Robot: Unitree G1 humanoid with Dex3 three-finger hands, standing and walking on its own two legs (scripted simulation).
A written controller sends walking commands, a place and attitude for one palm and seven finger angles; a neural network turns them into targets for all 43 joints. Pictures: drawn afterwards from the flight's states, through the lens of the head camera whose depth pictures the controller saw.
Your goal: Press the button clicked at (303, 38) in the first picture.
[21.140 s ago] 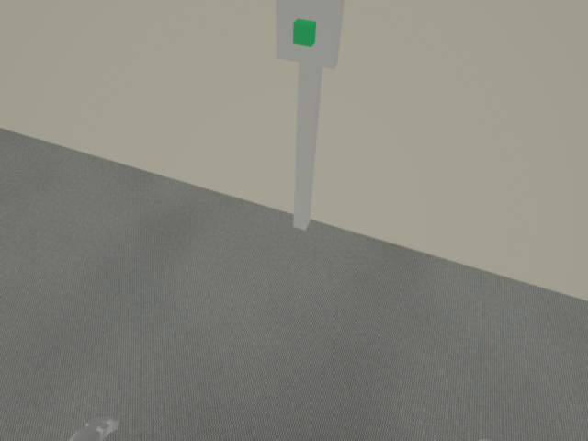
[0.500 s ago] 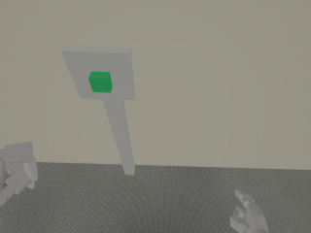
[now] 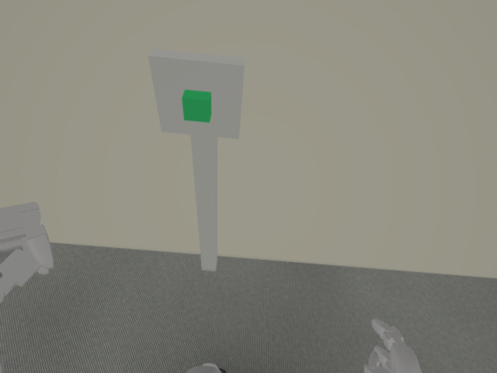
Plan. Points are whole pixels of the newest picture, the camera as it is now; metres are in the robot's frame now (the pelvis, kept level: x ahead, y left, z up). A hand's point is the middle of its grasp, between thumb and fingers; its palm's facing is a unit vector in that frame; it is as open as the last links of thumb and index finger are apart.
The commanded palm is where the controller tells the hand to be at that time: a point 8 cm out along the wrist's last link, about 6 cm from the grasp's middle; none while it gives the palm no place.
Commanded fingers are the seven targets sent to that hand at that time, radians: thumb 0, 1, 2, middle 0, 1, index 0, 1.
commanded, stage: step back with the hand held close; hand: left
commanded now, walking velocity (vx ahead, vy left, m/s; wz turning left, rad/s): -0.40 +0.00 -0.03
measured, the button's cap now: (197, 105) +0.59 +0.14 +0.11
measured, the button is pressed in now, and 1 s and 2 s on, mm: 0 0 0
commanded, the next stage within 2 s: stop stepping back and stand still in 0.32 s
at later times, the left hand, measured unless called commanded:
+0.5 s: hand out of the picture +0.11 +0.25 +0.18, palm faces +0.24 -0.87 -0.43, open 3.1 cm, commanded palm +0.03 +0.29 +0.19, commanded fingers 0.00 0.90 0.90 -1.30 -1.50 -1.30 -1.50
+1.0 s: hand out of the picture -0.03 +0.28 +0.21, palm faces +0.26 -0.87 -0.42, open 3.1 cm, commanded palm -0.08 +0.34 +0.19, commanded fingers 0.00 0.90 0.90 -1.30 -1.50 -1.30 -1.50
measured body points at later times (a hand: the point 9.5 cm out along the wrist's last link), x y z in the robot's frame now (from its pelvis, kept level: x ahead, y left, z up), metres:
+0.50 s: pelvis -0.12 +0.02 +0.00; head -0.11 +0.06 +0.45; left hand +0.09 +0.29 +0.20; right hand +0.04 -0.22 -0.05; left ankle +0.07 +0.06 -0.73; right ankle -0.16 -0.10 -0.70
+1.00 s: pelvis -0.23 +0.07 +0.02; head -0.24 +0.12 +0.46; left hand -0.05 +0.32 +0.23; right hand -0.13 -0.16 -0.06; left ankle -0.23 +0.16 -0.73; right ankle -0.20 -0.06 -0.65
